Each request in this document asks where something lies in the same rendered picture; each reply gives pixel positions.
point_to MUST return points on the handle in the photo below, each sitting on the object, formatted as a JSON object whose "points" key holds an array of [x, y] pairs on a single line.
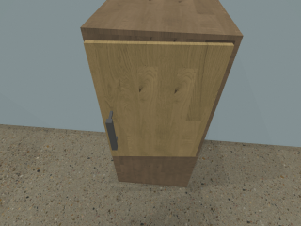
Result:
{"points": [[111, 132]]}

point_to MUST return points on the cupboard door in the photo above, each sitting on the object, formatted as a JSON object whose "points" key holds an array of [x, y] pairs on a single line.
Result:
{"points": [[161, 92]]}

